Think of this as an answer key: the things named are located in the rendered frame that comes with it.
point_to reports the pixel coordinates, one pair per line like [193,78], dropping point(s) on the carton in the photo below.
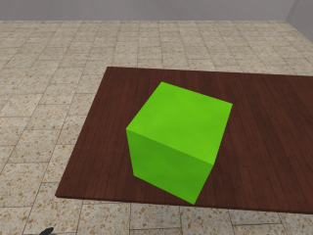
[174,139]

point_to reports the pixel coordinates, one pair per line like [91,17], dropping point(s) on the table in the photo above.
[264,162]

